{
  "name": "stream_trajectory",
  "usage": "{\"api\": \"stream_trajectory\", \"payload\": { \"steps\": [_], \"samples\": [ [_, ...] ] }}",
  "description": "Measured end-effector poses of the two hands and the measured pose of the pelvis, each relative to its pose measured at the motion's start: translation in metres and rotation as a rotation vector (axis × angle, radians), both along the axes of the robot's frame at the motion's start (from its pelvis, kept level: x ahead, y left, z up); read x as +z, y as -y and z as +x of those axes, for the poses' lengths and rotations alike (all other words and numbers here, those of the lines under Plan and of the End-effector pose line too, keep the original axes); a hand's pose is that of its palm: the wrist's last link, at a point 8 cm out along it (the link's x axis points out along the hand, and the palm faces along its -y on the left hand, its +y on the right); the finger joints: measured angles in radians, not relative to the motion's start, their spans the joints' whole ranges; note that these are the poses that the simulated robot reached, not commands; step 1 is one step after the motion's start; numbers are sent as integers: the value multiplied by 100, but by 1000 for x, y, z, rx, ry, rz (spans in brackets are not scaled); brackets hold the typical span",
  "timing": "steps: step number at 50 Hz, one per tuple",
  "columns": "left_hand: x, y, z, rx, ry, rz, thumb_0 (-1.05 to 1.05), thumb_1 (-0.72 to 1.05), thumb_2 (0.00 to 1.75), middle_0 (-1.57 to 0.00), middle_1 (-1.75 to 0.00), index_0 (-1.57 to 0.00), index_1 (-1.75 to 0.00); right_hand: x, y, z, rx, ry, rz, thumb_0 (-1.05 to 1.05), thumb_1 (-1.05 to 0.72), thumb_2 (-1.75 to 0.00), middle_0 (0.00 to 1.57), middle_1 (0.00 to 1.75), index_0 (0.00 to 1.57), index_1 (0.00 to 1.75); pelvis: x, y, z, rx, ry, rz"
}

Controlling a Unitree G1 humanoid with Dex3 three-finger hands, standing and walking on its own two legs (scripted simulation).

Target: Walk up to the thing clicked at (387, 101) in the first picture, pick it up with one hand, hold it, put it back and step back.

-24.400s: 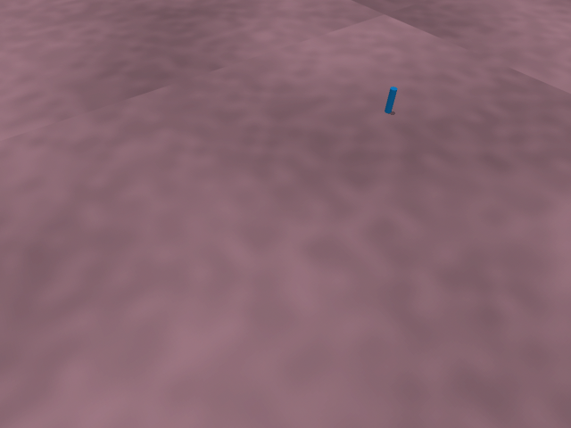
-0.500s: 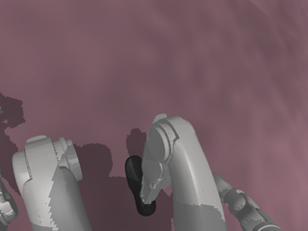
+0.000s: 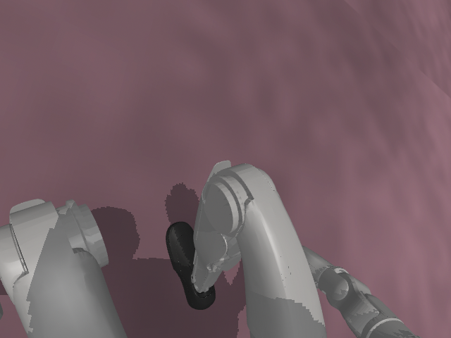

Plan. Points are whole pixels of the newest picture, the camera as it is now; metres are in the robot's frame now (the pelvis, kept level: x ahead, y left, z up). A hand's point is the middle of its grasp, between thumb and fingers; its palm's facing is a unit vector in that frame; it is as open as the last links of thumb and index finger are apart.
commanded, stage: lower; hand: left
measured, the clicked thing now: out of the picture +0.42 +0.31 -0.19
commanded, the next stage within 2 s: loosen in 0.50 s
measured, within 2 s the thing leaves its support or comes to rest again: rests again in 0.36 s
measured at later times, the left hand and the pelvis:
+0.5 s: hand out of the picture +0.42 +0.30 -0.18, palm faces +0.40 -0.92 +0.00, open 5.3 cm; pelvis +0.00 +0.00 +0.00, yaw -1 degrees
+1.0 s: hand out of the picture +0.42 +0.29 -0.18, palm faces +0.40 -0.92 +0.01, open 6.7 cm; pelvis -0.01 +0.01 +0.00, yaw -2 degrees
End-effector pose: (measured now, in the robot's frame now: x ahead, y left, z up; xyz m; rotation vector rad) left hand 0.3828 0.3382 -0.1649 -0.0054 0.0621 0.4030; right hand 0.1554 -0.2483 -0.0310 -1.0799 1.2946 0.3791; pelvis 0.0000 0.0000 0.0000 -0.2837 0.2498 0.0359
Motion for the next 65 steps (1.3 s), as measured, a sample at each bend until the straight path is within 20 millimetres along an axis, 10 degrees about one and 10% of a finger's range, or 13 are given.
{"api": "stream_trajectory", "payload": {
  "steps": [35, 47, 65],
  "samples": [
    [-15, 2, -7, 12, 12, -5, 6, 15, 117, -103, -119, -105, -112, 10, -11, 6, 84, 18, -36, 0, -90, -90, 21, 30, 21, 30, -3, -4, -6, -19, 57, -28],
    [-16, 3, -7, 6, 14, -12, 3, 13, 86, -105, -100, -103, -99, 13, -15, 3, 91, 19, -39, 0, -91, -89, 21, 30, 21, 30, -3, -6, -7, -23, 65, -37],
    [-18, 3, -4, 11, 20, -8, 0, -17, 46, -65, -54, -63, -55, 15, -14, 3, 90, 9, -51, 0, -91, -90, 21, 30, 21, 30, -2, -6, -7, -25, 64, -42]
  ]
}}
